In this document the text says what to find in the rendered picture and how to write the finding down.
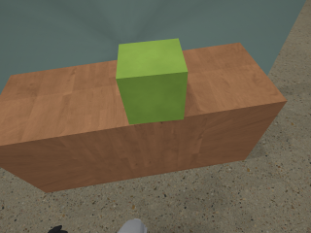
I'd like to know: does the robot left thigh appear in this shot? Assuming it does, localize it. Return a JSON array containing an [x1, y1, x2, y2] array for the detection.
[[118, 219, 148, 233]]

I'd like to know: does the carton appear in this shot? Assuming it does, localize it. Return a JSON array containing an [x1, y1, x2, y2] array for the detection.
[[116, 38, 189, 125]]

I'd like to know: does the pedestal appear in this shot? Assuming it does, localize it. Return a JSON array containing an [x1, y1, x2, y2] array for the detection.
[[0, 42, 287, 193]]

